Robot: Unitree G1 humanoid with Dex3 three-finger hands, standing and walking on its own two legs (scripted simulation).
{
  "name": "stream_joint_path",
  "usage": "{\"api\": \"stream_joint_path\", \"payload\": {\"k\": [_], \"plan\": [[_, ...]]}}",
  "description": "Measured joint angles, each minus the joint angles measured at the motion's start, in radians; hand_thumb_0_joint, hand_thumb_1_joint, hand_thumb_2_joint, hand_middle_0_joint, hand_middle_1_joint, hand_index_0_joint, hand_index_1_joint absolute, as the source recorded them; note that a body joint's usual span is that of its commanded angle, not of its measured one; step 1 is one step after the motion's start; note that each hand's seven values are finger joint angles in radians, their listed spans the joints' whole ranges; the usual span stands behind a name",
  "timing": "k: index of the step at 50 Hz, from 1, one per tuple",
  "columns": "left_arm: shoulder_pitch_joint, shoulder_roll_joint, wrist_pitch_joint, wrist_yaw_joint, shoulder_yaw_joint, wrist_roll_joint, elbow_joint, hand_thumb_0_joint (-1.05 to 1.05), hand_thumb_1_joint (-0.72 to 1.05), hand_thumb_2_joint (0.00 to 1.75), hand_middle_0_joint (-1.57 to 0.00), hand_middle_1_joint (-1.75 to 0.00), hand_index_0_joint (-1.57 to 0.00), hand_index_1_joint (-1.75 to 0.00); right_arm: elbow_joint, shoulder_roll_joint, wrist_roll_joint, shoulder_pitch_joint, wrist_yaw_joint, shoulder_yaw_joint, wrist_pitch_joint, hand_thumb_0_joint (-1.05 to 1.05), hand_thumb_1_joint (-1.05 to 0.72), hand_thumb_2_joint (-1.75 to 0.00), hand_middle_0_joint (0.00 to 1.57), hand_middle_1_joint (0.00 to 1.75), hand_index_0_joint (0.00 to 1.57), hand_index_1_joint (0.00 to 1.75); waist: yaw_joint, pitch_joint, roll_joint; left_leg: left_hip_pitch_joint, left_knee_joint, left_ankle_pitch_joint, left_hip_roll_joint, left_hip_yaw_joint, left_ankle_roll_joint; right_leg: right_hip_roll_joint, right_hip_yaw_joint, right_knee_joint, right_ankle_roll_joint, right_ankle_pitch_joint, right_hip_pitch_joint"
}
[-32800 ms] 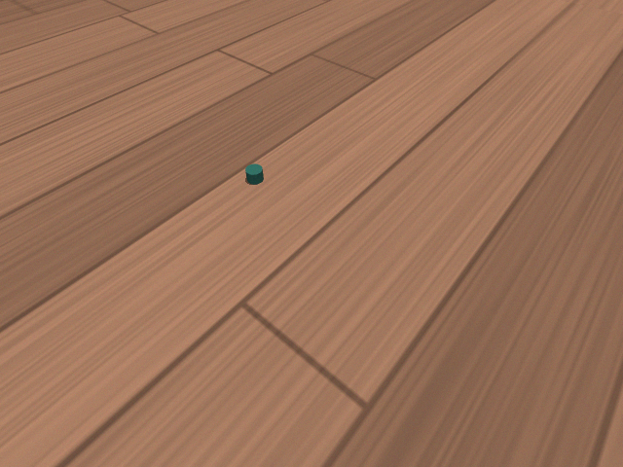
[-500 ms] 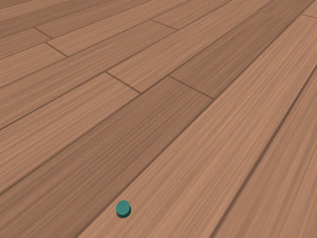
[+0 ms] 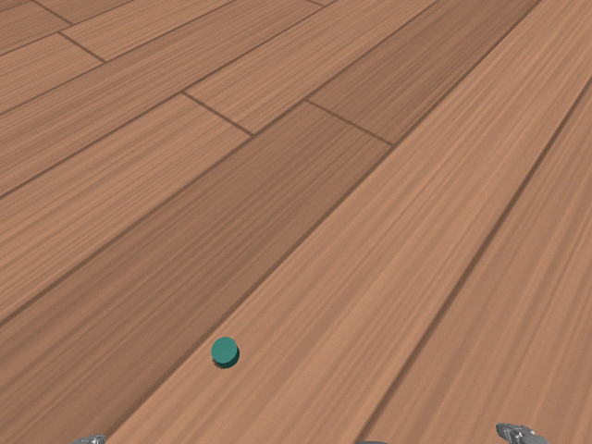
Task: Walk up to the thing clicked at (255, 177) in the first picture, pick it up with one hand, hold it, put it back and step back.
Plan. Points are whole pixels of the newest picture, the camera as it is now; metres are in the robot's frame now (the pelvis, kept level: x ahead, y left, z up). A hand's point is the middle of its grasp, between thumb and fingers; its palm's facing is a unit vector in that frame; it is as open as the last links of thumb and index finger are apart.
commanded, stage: step back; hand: left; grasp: from above
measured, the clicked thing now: (225, 352) +0.45 +0.23 -0.74
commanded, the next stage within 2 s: none
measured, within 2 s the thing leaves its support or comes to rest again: neither
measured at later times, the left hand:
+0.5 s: hand out of the picture +0.04 +0.29 -0.17, palm faces -0.12 -0.92 -0.38, open 7.4 cm
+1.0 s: hand out of the picture -0.09 +0.29 -0.16, palm faces -0.02 -0.92 -0.38, open 7.4 cm
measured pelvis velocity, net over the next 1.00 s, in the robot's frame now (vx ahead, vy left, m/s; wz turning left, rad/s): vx -0.23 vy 0.03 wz -0.02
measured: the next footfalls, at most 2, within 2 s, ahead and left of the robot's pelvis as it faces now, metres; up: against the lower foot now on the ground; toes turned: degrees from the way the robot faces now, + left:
left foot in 0.18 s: -0.01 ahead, +0.14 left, +0.00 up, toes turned -2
right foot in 0.58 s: -0.09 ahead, -0.11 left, +0.00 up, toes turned -1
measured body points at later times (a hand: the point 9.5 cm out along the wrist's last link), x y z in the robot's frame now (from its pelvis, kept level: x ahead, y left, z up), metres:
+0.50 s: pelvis -0.09 +0.03 -0.01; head -0.01 +0.04 +0.43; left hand +0.05 +0.33 -0.14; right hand -0.05 -0.29 -0.13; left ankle -0.05 +0.14 -0.74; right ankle -0.13 -0.11 -0.69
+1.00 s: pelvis -0.23 +0.03 -0.02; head -0.17 +0.04 +0.43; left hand -0.09 +0.33 -0.13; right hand -0.14 -0.29 -0.13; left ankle -0.22 +0.13 -0.74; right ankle -0.15 -0.10 -0.72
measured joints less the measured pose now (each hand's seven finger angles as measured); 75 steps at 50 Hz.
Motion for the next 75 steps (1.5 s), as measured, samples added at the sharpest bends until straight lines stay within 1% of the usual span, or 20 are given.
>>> {"api": "stream_joint_path", "payload": {"k": [3, 6, 9, 14, 19, 26, 30, 33, 36, 39, 44, 48, 51, 54, 57, 62, 66, 68, 71, 75], "plan": [[-0.014, 0.010, 0.008, 0.000, 0.002, 0.007, -0.040, 0.00, 0.90, 0.90, -0.21, -0.29, -0.20, -0.30, -0.032, -0.023, 0.000, -0.006, 0.000, -0.012, 0.013, 0.01, -0.91, -0.90, 0.20, 0.30, 0.20, 0.30, -0.003, 0.023, 0.002, -0.068, 0.121, -0.040, -0.013, -0.015, 0.028, -0.005, 0.001, 0.060, 0.000, -0.013, -0.044], [-0.021, 0.018, 0.016, 0.001, 0.003, 0.025, -0.077, 0.00, 0.90, 0.90, -0.21, -0.30, -0.20, -0.30, -0.062, -0.035, -0.003, 0.005, 0.006, -0.025, 0.023, 0.01, -0.91, -0.90, 0.20, 0.30, 0.20, 0.30, -0.002, 0.035, -0.021, -0.114, 0.310, -0.212, -0.066, -0.034, 0.049, -0.027, 0.024, 0.103, 0.006, -0.017, -0.084], [-0.031, 0.032, 0.029, 0.006, 0.000, 0.030, -0.107, 0.00, 0.90, 0.90, -0.21, -0.30, -0.20, -0.30, -0.090, -0.038, -0.008, 0.053, 0.010, -0.030, 0.009, 0.01, -0.91, -0.90, 0.20, 0.30, 0.20, 0.30, -0.013, 0.017, -0.037, -0.062, 0.215, -0.115, -0.063, -0.028, 0.052, -0.039, 0.030, 0.155, 0.019, -0.026, -0.138], [-0.059, 0.052, 0.044, 0.031, 0.015, 0.021, -0.142, 0.00, 0.91, 0.90, -0.21, -0.29, -0.20, -0.30, -0.088, 0.005, -0.038, 0.102, 0.003, -0.024, 0.002, 0.01, -0.91, -0.90, 0.20, 0.30, 0.20, 0.30, -0.019, 0.052, -0.071, -0.062, 0.189, -0.126, -0.059, -0.026, 0.043, 0.101, 0.174, 0.502, -0.019, -0.309, -0.235], [-0.018, 0.037, 0.039, 0.021, 0.017, 0.017, -0.154, 0.00, 0.91, 0.90, -0.21, -0.29, -0.20, -0.30, -0.116, 0.026, -0.037, 0.124, -0.019, -0.015, -0.004, 0.01, -0.91, -0.90, 0.21, 0.30, 0.20, 0.30, -0.020, 0.065, -0.058, -0.057, 0.115, -0.061, -0.034, -0.009, 0.046, 0.149, 0.163, 0.675, -0.003, -0.291, -0.235], [0.039, 0.020, 0.040, 0.003, 0.029, 0.020, -0.166, 0.00, 0.91, 0.90, -0.21, -0.29, -0.20, -0.30, -0.178, 0.017, -0.031, 0.113, -0.028, -0.007, -0.014, 0.01, -0.90, -0.90, 0.21, 0.30, 0.20, 0.30, -0.013, 0.078, -0.028, -0.096, 0.138, -0.036, 0.001, 0.027, 0.031, 0.078, 0.108, 0.408, 0.014, -0.279, -0.097], [0.051, -0.002, 0.020, -0.001, 0.037, 0.031, -0.155, 0.00, 0.91, 0.90, -0.21, -0.29, -0.20, -0.30, -0.177, -0.012, -0.020, 0.088, -0.025, -0.006, 0.005, 0.01, -0.90, -0.90, 0.21, 0.30, 0.20, 0.30, -0.013, 0.075, 0.030, -0.151, 0.228, -0.053, 0.042, 0.006, 0.008, 0.076, 0.044, 0.153, -0.013, -0.131, 0.006], [0.070, -0.016, 0.016, -0.011, 0.027, 0.033, -0.165, 0.00, 0.91, 0.90, -0.21, -0.29, -0.20, -0.30, -0.155, -0.014, -0.010, 0.072, -0.032, -0.011, 0.026, 0.01, -0.91, -0.90, 0.21, 0.30, 0.20, 0.30, -0.002, 0.058, 0.028, -0.203, 0.425, -0.244, -0.049, -0.086, 0.012, 0.062, 0.047, 0.171, -0.030, -0.123, -0.018], [0.079, -0.032, 0.019, -0.006, 0.022, 0.029, -0.179, 0.00, 0.90, 0.90, -0.21, -0.30, -0.20, -0.30, -0.155, -0.027, 0.001, 0.080, -0.034, -0.010, 0.021, 0.01, -0.91, -0.90, 0.21, 0.30, 0.20, 0.30, 0.013, 0.039, 0.024, -0.226, 0.616, -0.268, -0.130, -0.137, 0.008, 0.039, 0.056, 0.130, -0.030, -0.080, -0.026], [0.074, -0.037, 0.020, 0.001, 0.021, 0.032, -0.206, 0.00, 0.90, 0.90, -0.21, -0.30, -0.20, -0.30, -0.159, -0.040, 0.001, 0.097, -0.038, -0.004, 0.012, 0.01, -0.91, -0.90, 0.20, 0.30, 0.20, 0.30, 0.020, 0.027, 0.027, -0.198, 0.638, -0.268, -0.147, -0.143, -0.006, 0.028, 0.048, 0.105, -0.029, -0.044, -0.047], [0.050, -0.024, 0.017, 0.010, 0.019, 0.033, -0.258, 0.00, 0.90, 0.90, -0.21, -0.30, -0.20, -0.30, -0.159, -0.042, -0.010, 0.112, -0.035, -0.003, 0.013, 0.01, -0.91, -0.90, 0.20, 0.30, 0.20, 0.30, 0.020, 0.038, 0.016, -0.085, 0.381, -0.272, -0.099, -0.092, -0.009, 0.012, 0.010, 0.116, -0.021, -0.008, -0.095], [0.031, 0.010, 0.032, 0.006, 0.017, 0.025, -0.269, 0.00, 0.90, 0.90, -0.21, -0.30, -0.20, -0.30, -0.159, -0.017, -0.030, 0.112, -0.021, -0.011, 0.000, 0.01, -0.91, -0.90, 0.20, 0.30, 0.20, 0.30, 0.021, 0.060, -0.042, -0.002, 0.148, -0.111, -0.095, -0.034, 0.031, -0.020, 0.011, 0.186, -0.008, -0.008, -0.151], [0.040, 0.014, 0.051, 0.013, 0.027, 0.024, -0.229, 0.00, 0.90, 0.90, -0.21, -0.30, -0.20, -0.30, -0.168, -0.001, -0.042, 0.112, -0.003, -0.004, -0.004, 0.01, -0.91, -0.90, 0.20, 0.30, 0.20, 0.30, 0.012, 0.056, -0.041, -0.025, 0.159, -0.096, -0.072, -0.037, 0.046, 0.067, 0.089, 0.396, -0.012, -0.253, -0.208], [0.063, 0.024, 0.055, 0.014, 0.038, 0.015, -0.207, 0.00, 0.90, 0.90, -0.21, -0.29, -0.20, -0.30, -0.171, 0.017, -0.043, 0.115, -0.008, 0.005, -0.006, 0.01, -0.91, -0.90, 0.21, 0.30, 0.20, 0.30, 0.013, 0.038, -0.045, -0.032, 0.107, -0.044, -0.046, -0.040, 0.042, 0.142, 0.148, 0.639, -0.016, -0.277, -0.245], [0.096, 0.029, 0.046, 0.010, 0.047, 0.018, -0.204, 0.00, 0.90, 0.90, -0.21, -0.29, -0.20, -0.30, -0.184, 0.023, -0.039, 0.105, -0.015, 0.003, -0.006, 0.01, -0.91, -0.89, 0.21, 0.30, 0.20, 0.30, 0.026, 0.031, -0.046, -0.051, 0.075, -0.001, -0.025, -0.032, 0.038, 0.149, 0.158, 0.729, 0.006, -0.262, -0.222], [0.137, 0.035, 0.048, 0.004, 0.049, 0.022, -0.186, 0.00, 0.91, 0.90, -0.21, -0.29, -0.20, -0.30, -0.226, 0.019, -0.034, 0.068, -0.019, -0.003, -0.012, 0.01, -0.90, -0.90, 0.21, 0.30, 0.20, 0.30, 0.037, 0.041, -0.037, -0.103, 0.074, 0.048, 0.009, -0.009, 0.029, 0.100, 0.140, 0.585, 0.035, -0.275, -0.113], [0.154, 0.028, 0.034, -0.004, 0.043, 0.022, -0.167, 0.00, 0.91, 0.90, -0.21, -0.29, -0.20, -0.30, -0.248, -0.005, -0.034, 0.039, -0.016, -0.006, 0.002, 0.01, -0.90, -0.90, 0.21, 0.30, 0.20, 0.30, 0.044, 0.040, -0.011, -0.171, 0.127, 0.067, 0.040, 0.003, 0.001, 0.037, 0.078, 0.241, 0.018, -0.205, 0.020], [0.148, 0.008, 0.024, -0.006, 0.044, 0.031, -0.147, 0.00, 0.91, 0.90, -0.21, -0.29, -0.20, -0.30, -0.245, -0.028, -0.028, 0.027, -0.015, -0.013, 0.014, 0.01, -0.90, -0.90, 0.21, 0.30, 0.20, 0.30, 0.033, 0.047, 0.043, -0.213, 0.178, 0.062, 0.065, -0.034, -0.004, 0.060, 0.040, 0.150, 0.005, -0.184, 0.055], [0.164, -0.012, 0.024, -0.017, 0.030, 0.041, -0.154, 0.00, 0.91, 0.90, -0.21, -0.29, -0.20, -0.30, -0.210, -0.030, -0.018, 0.047, -0.026, -0.026, 0.039, 0.01, -0.91, -0.90, 0.21, 0.30, 0.20, 0.30, 0.044, 0.023, 0.040, -0.275, 0.385, -0.180, -0.045, -0.127, 0.001, 0.039, 0.041, 0.186, -0.011, -0.162, 0.010], [0.162, -0.030, 0.029, -0.006, 0.022, 0.046, -0.163, 0.01, 0.90, 0.90, -0.21, -0.30, -0.20, -0.30, -0.191, -0.043, -0.007, 0.098, -0.029, -0.025, 0.033, 0.01, -0.91, -0.90, 0.20, 0.30, 0.20, 0.30, 0.039, 0.000, 0.031, -0.289, 0.629, -0.205, -0.151, -0.162, -0.003, 0.002, 0.043, 0.145, -0.010, -0.100, -0.022]]}}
